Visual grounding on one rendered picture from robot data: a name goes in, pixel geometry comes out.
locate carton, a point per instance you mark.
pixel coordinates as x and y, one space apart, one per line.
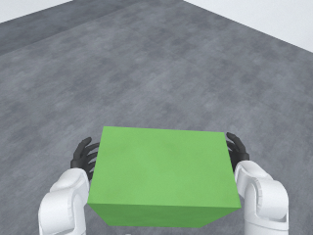
153 177

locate right robot hand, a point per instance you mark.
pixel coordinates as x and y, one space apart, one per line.
238 153

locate right robot forearm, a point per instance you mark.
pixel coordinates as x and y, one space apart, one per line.
266 207

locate left robot forearm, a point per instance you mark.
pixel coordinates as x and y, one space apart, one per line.
61 211

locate left robot hand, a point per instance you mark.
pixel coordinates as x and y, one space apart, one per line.
80 158

